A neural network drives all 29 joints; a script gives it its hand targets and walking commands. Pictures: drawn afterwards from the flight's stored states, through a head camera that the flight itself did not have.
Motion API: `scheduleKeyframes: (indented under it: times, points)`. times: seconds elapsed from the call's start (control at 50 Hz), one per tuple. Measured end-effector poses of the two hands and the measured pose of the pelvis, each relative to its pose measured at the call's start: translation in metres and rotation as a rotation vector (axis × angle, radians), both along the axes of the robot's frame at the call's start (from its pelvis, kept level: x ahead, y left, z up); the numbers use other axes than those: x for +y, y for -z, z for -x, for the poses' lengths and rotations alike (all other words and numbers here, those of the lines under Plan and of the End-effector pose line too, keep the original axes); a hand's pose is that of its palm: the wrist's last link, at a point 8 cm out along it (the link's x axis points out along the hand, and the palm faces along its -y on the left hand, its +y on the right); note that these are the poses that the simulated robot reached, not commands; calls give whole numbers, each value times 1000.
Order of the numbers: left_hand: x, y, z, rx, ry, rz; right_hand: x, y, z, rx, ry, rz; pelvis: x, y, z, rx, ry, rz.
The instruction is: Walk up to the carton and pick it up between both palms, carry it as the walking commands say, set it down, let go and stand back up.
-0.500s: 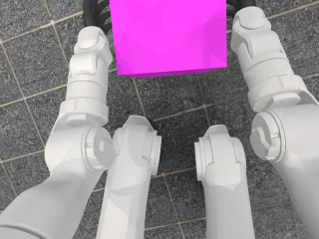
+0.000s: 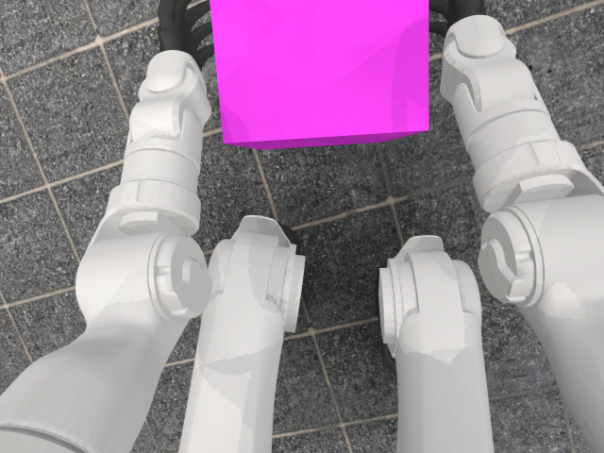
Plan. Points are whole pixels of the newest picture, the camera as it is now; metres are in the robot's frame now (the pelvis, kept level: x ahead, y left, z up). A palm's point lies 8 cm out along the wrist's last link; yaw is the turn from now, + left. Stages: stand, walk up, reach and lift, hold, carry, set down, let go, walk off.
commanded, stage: set down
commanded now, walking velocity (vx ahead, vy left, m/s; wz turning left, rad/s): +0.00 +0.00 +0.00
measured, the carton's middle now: (318, 57) +0.52 +0.06 -0.24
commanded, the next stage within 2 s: none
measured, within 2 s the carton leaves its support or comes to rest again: rests again in 0.20 s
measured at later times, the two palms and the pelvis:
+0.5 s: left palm (183, 55) +0.49 +0.21 -0.17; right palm (460, 23) +0.54 -0.08 -0.18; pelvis +0.00 +0.00 +0.00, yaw +0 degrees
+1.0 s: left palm (170, 59) +0.49 +0.23 -0.17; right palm (496, 12) +0.55 -0.12 -0.18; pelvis -0.01 +0.01 +0.00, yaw +0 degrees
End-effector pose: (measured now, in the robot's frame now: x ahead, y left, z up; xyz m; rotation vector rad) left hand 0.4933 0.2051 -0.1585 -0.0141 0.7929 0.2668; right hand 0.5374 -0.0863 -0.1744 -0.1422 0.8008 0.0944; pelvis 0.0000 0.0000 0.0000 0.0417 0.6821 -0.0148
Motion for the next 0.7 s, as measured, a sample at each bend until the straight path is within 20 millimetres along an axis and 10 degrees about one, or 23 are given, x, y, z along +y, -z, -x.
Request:
scheduleKeyframes:
  times: [0.7]
  points:
    - [8, 8, 0, -29, -4, -12, 0, 2, -4, -73, -28, -30, 5, 0, 7, -25, 3, -6]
